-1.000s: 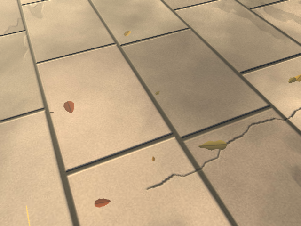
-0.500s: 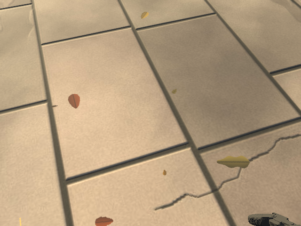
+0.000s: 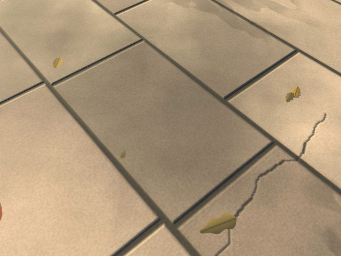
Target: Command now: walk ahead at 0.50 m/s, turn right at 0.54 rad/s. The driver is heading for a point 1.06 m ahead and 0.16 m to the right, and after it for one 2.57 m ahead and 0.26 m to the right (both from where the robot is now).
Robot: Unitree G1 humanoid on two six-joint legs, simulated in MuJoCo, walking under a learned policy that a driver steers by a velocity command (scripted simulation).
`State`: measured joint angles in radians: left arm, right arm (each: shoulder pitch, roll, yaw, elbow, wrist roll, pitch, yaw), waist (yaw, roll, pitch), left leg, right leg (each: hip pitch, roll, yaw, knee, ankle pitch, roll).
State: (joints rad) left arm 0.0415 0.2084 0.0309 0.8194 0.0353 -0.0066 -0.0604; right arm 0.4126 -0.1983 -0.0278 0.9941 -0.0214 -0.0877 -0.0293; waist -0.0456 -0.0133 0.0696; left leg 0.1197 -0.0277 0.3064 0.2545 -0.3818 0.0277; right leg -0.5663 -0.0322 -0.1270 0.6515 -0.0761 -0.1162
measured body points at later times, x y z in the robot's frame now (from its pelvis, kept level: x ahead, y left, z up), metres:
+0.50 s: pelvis +0.28 -0.02 +0.01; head +0.31 -0.05 +0.46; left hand +0.32 +0.26 -0.11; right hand +0.42 -0.30 -0.09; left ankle +0.48 +0.08 -0.69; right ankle +0.15 -0.06 -0.73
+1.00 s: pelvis +0.54 -0.08 +0.01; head +0.56 -0.09 +0.46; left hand +0.81 +0.04 -0.09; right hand +0.39 -0.29 -0.12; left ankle +0.50 +0.04 -0.73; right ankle +0.61 -0.25 -0.70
